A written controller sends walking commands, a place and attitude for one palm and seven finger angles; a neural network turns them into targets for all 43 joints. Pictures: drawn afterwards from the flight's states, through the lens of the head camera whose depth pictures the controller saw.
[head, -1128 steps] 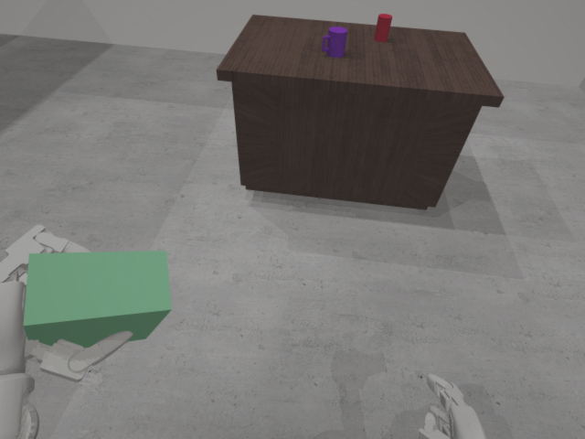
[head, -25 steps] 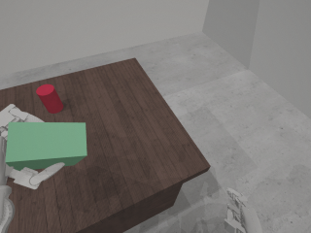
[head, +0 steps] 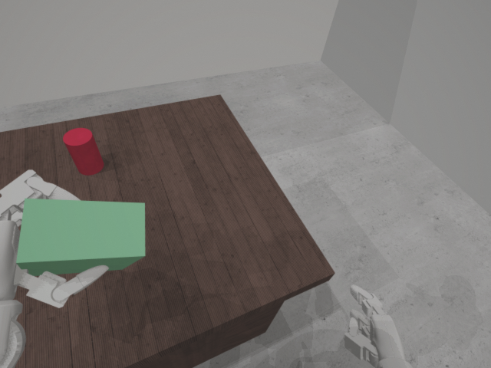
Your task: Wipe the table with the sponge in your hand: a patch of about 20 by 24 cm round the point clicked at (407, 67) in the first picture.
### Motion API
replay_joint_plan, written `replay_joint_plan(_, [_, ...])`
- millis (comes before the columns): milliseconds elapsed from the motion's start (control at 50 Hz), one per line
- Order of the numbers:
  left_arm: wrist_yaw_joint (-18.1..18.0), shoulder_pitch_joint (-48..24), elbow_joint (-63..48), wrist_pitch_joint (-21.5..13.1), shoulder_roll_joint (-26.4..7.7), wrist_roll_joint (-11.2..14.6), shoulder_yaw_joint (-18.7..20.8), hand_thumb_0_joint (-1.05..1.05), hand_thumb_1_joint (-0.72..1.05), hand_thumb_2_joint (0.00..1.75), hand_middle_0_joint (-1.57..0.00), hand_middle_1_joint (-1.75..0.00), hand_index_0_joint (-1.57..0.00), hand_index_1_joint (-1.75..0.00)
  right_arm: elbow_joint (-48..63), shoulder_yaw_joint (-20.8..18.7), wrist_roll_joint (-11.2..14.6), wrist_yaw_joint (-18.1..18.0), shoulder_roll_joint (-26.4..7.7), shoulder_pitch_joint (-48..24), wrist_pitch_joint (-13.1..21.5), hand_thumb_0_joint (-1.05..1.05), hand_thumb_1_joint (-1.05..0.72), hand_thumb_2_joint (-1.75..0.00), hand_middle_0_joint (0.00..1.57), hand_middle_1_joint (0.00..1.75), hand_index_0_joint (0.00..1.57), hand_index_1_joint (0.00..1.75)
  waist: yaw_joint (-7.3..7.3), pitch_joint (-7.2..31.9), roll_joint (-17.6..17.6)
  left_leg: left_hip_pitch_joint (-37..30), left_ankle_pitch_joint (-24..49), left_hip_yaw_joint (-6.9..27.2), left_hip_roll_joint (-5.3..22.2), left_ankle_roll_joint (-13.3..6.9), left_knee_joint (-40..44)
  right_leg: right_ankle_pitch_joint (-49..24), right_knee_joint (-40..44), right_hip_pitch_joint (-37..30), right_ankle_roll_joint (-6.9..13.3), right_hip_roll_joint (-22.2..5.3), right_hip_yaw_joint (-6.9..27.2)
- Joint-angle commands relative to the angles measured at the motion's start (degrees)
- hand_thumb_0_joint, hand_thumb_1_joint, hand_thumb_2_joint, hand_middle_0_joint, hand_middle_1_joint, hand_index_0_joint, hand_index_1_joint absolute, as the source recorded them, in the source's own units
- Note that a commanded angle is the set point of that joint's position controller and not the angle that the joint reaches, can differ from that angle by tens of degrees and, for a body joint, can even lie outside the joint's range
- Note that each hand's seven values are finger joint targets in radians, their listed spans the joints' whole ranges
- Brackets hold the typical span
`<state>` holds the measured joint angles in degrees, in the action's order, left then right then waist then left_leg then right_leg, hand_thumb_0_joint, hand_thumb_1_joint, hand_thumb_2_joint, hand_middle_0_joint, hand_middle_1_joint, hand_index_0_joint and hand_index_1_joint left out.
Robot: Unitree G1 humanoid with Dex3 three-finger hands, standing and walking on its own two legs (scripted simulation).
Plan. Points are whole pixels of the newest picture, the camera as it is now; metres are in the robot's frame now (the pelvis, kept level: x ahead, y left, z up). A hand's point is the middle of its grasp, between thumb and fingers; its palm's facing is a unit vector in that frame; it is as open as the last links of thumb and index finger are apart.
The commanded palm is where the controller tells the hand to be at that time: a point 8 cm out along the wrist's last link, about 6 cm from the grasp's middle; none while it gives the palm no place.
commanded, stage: look again from close up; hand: left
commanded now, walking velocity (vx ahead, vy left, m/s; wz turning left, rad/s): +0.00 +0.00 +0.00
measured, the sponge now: (99, 240) +0.23 +0.21 +0.13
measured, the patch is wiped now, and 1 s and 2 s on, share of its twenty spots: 0.00 0.00 0.00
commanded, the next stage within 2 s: shuffle to correct the standing spot in 0.34 s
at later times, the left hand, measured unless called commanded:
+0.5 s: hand (60, 248) +0.21 +0.24 +0.15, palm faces +0.35 -0.86 -0.37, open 10.3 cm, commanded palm +0.15 +0.28 +0.18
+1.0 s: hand (121, 245) +0.22 +0.18 +0.16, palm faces +0.31 -0.87 -0.38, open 10.3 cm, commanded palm +0.15 +0.22 +0.18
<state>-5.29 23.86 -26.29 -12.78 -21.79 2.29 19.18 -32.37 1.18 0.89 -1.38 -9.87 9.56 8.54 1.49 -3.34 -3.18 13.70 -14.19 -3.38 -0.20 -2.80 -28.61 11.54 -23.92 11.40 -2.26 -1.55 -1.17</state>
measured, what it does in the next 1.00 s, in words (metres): shifts its weight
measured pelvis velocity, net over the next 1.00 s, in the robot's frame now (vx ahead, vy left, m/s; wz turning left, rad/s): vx -0.01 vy -0.06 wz -0.01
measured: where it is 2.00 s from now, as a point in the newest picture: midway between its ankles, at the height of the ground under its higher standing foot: outside the picture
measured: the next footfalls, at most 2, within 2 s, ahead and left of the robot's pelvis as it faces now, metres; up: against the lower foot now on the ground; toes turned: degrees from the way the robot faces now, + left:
none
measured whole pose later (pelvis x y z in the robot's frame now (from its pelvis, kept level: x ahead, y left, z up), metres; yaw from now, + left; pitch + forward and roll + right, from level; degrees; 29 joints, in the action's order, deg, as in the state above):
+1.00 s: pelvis -0.01 -0.06 +0.00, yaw -1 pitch +0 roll -1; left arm -3.9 24.7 -29.6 -10.0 -22.1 3.8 20.5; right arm -32.0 -0.2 0.8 -0.8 -10.4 10.8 7.3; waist 0.8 -4.2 -1.5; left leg 16.3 -14.1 -1.6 4.9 2.0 -30.6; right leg 12.0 -26.4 14.4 2.8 3.5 -2.7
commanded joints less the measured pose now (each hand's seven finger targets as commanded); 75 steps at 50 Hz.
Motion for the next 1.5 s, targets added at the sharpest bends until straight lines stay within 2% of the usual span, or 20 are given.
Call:
replay_joint_plan(0, [-1.8, -6.7, -14.8, -3.6, -9.4, 0.9, 7.6, 0.0, 0.1, 1.3, -1.2, -1.6, -1.2, -1.6, 8.5, -3.4, 0.2, -1.2, -8.3, -2.5, 2.6, 0.0, -0.9, -0.9, 0.2, 0.3, 0.2, 0.3, -0.28, 8.6, 8.0, 1.6, 5.3, 6.6, 5.8, 1.8, 8.2, -9.7, 1.6, -6.9, 3.0, -2.3, 3.2])
replay_joint_plan(120, [-2.1, -5.8, -16.7, -3.4, -9.0, 0.6, 7.0, 0.0, 0.1, 1.3, -1.2, -1.6, -1.2, -1.6, 8.3, -3.4, 0.3, -1.2, -8.5, -3.4, 3.6, 0.0, -0.9, -0.9, 0.2, 0.3, 0.2, 0.3, -0.33, 10.5, 8.5, -0.4, 3.1, 6.2, 5.6, 1.5, 8.4, -8.5, 1.7, -6.8, 2.9, -1.9, 3.2])
replay_joint_plan(140, [-2.0, -5.3, -15.5, -3.4, -7.5, 0.5, 5.6, 0.0, 0.1, 1.3, -1.2, -1.6, -1.2, -1.6, 8.1, -3.2, 0.1, -1.3, -8.1, -2.8, 3.5, 0.0, -0.9, -0.9, 0.2, 0.3, 0.2, 0.3, -0.43, 9.8, 7.8, 0.4, 2.4, 6.5, 5.6, 1.5, 8.5, -7.6, 2.1, -6.5, 2.8, -2.0, 2.8])
replay_joint_plan(300, [-1.7, -5.2, -11.9, -3.0, -8.1, 0.1, 6.6, 0.0, 0.1, 1.3, -1.2, -1.6, -1.2, -1.6, 7.7, -3.4, 0.1, -1.2, -8.6, -2.0, 3.1, 0.0, -0.9, -0.9, 0.2, 0.3, 0.2, 0.3, -0.65, 7.1, 5.5, 3.0, -0.8, 7.2, 5.6, 1.6, 10.0, -4.8, 3.3, -5.8, 2.9, -1.7, 3.2])
replay_joint_plan(340, [-1.5, -4.8, -11.3, -3.1, -7.2, 0.2, 6.1, 0.0, 0.1, 1.3, -1.2, -1.6, -1.2, -1.6, 7.7, -3.2, 0.2, -1.2, -8.2, -2.2, 3.2, 0.0, -0.9, -0.9, 0.2, 0.3, 0.2, 0.3, -0.77, 6.6, 5.9, 3.5, -2.7, 7.1, 5.6, 1.5, 10.6, -3.0, 3.4, -5.4, 2.8, -1.4, 2.8])
replay_joint_plan(420, [-1.5, -5.6, -14.0, -3.3, -9.0, -0.1, 7.2, 0.0, 0.1, 1.3, -1.2, -1.6, -1.2, -1.6, 7.9, -3.4, 0.2, -1.2, -8.5, -2.9, 3.6, 0.0, -0.9, -0.9, 0.2, 0.3, 0.2, 0.3, -0.76, 7.2, 6.8, 3.4, -3.7, 6.8, 5.6, 1.1, 10.6, -3.1, 3.2, -5.8, 2.7, -1.2, 3.2])
replay_joint_plan(500, [-1.4, -6.2, -15.4, -3.5, -9.3, 0.2, 7.7, 0.0, 0.1, 1.3, -1.2, -1.6, -1.2, -1.6, 8.0, -3.8, 0.1, -1.0, -8.5, -2.1, 3.6, 0.0, -0.9, -0.9, 0.2, 0.3, 0.2, 0.3, -0.72, 8.1, 7.2, 2.9, -1.1, 8.0, 7.2, 1.5, 11.2, -4.5, 1.4, -6.4, 2.6, -0.6, 2.2])
replay_joint_plan(560, [-1.2, -6.2, -16.0, -3.6, -9.4, 0.5, 7.9, 0.0, 0.1, 1.3, -1.2, -1.6, -1.2, -1.6, 8.2, -3.9, 0.2, -0.7, -8.3, -2.0, 3.6, 0.0, -0.9, -0.9, 0.2, 0.3, 0.2, 0.3, -0.79, 8.6, 10.0, 2.4, 1.4, 8.7, 8.7, 1.8, 11.7, -4.3, -0.5, -6.1, 2.4, -0.1, 1.2])
replay_joint_plan(640, [-0.6, -5.1, -14.8, -3.2, -7.8, 0.9, 6.8, 0.0, 0.1, 1.3, -1.2, -1.6, -1.2, -1.6, 8.4, -4.2, 0.4, -0.1, -7.9, -1.8, 3.3, 0.0, -0.9, -0.9, 0.2, 0.3, 0.2, 0.3, -0.89, 8.3, 10.0, 1.6, 3.0, 8.1, 10.0, 1.6, 10.6, -4.0, -1.0, -4.6, 2.5, 0.0, 0.8])
replay_joint_plan(660, [-0.7, -5.2, -14.4, -3.1, -8.8, 0.8, 7.6, 0.0, 0.1, 1.3, -1.2, -1.6, -1.2, -1.6, 8.3, -4.3, 0.3, 0.0, -8.2, -1.6, 3.0, 0.0, -0.9, -0.9, 0.2, 0.3, 0.2, 0.3, -0.86, 8.3, 10.2, 2.0, 3.0, 8.1, 10.2, 1.6, 10.3, -3.9, -0.9, -4.7, 2.4, 0.0, 1.0])
replay_joint_plan(700, [-0.5, -5.4, -14.3, -2.7, -8.6, 1.0, 7.4, 0.0, 0.1, 1.3, -1.2, -1.6, -1.2, -1.6, 8.4, -4.5, 0.3, 0.2, -8.3, -1.7, 2.8, 0.0, -0.9, -0.9, 0.2, 0.3, 0.2, 0.3, -0.86, 8.4, 8.2, 1.6, 4.1, 7.6, 10.3, 1.5, 8.9, -5.4, -0.4, -4.3, 2.5, -0.4, 1.4])
replay_joint_plan(740, [-0.2, -5.2, -15.1, -2.6, -7.8, 1.3, 6.6, 0.0, 0.1, 1.3, -1.2, -1.6, -1.2, -1.6, 8.7, -4.5, 0.4, 0.3, -8.1, -1.9, 2.8, 0.0, -0.9, -0.9, 0.2, 0.3, 0.2, 0.3, -1.05, 8.2, 8.8, 1.2, 4.0, 7.3, 10.3, 1.3, 8.4, -5.3, -0.7, -3.4, 2.6, 0.0, 1.2])
replay_joint_plan(820, [-0.1, -5.2, -17.1, -2.0, -9.7, 1.6, 8.3, 0.0, 0.1, 1.3, -1.2, -1.6, -1.2, -1.6, 8.9, -4.8, 0.3, 0.3, -8.4, -2.8, 2.6, 0.0, -0.9, -0.9, 0.2, 0.3, 0.2, 0.3, -0.97, 9.0, 9.6, -0.2, 4.0, 6.1, 9.9, 1.2, 6.7, -6.4, -0.1, -1.9, 2.9, 0.0, 2.7])
replay_joint_plan(840, [0.0, -4.9, -16.6, -1.9, -8.7, 1.8, 7.3, 0.0, 0.1, 1.3, -1.2, -1.6, -1.2, -1.6, 9.2, -4.6, 0.3, 0.2, -8.0, -2.5, 2.5, 0.0, -0.9, -0.9, 0.2, 0.3, 0.2, 0.3, -1.09, 8.5, 9.1, 0.9, 3.7, 6.4, 9.9, 1.1, 6.2, -6.3, 0.1, -2.4, 2.9, -0.3, 2.5])
replay_joint_plan(920, [-0.2, -3.9, -16.5, -1.0, -10.6, 2.4, 9.4, 0.0, 0.1, 1.3, -1.2, -1.6, -1.2, -1.6, 9.0, -4.9, 0.3, -0.2, -8.2, -2.6, 2.0, 0.0, -0.9, -0.9, 0.2, 0.3, 0.2, 0.3, -1.25, 7.8, 5.8, 0.0, -1.2, 4.5, 7.3, 1.7, 3.0, -4.8, 3.5, 1.1, 4.1, -1.4, 5.9])
replay_joint_plan(1000, [-0.2, -2.6, -17.1, -0.4, -10.9, 3.1, 9.7, 0.0, 0.1, 1.3, -1.2, -1.6, -1.2, -1.6, 9.1, -5.0, 0.1, -0.7, -8.2, -1.9, 1.3, 0.0, -0.9, -0.9, 0.2, 0.3, 0.2, 0.3, -1.52, 9.5, 2.4, -1.6, -1.8, 3.5, 5.6, 1.8, -1.1, -2.7, 5.3, 3.0, 5.1, -3.8, 8.6])
replay_joint_plan(1100, [-0.4, -1.2, -18.1, 0.1, -11.4, 3.5, 10.0, 0.0, 0.1, 1.3, -1.2, -1.6, -1.2, -1.6, 9.1, -5.2, 0.2, -1.2, -8.6, -2.1, 0.8, 0.0, -0.9, -0.9, 0.2, 0.3, 0.2, 0.3, -1.74, 10.3, 2.8, -2.1, 2.5, 3.9, 6.5, 1.6, -1.7, -6.7, 3.7, 2.7, 5.1, -4.2, 7.9])
replay_joint_plan(1160, [-0.5, 0.1, -18.6, 0.2, -11.9, 3.6, 10.4, 0.0, 0.1, 1.3, -1.2, -1.6, -1.2, -1.6, 8.9, -5.3, 0.2, -1.4, -8.9, -2.3, 0.7, 0.0, -0.9, -0.9, 0.2, 0.3, 0.2, 0.3, -1.69, 10.7, 5.0, -1.8, 6.1, 4.8, 7.7, 1.3, -0.1, -9.3, 1.7, 1.1, 4.2, -3.2, 6.0])
replay_joint_plan(1300, [-0.1, 2.0, -18.2, 0.3, -12.2, 3.7, 11.0, 0.0, 0.1, 1.3, -1.2, -1.6, -1.2, -1.6, 8.6, -5.9, 0.4, -1.3, -9.2, -1.3, 0.2, 0.0, -0.9, -0.9, 0.2, 0.3, 0.2, 0.3, -1.82, 11.7, 3.6, -1.4, 10.8, 3.8, 7.7, 1.7, -3.5, -18.5, 0.7, -2.0, 4.2, -4.4, 5.8])
replay_joint_plan(1480, [0.1, 1.0, -19.8, 0.0, -12.4, 3.7, 10.7, 0.0, 0.1, 1.3, -1.2, -1.6, -1.2, -1.6, 8.8, -5.5, 0.2, -1.4, -9.0, -2.0, 0.1, 0.0, -0.9, -0.9, 0.2, 0.3, 0.2, 0.3, -1.66, 9.7, 7.0, -0.1, 8.5, 6.3, 10.1, 1.0, 0.5, -11.4, 0.0, -1.0, 3.4, -2.4, 4.7])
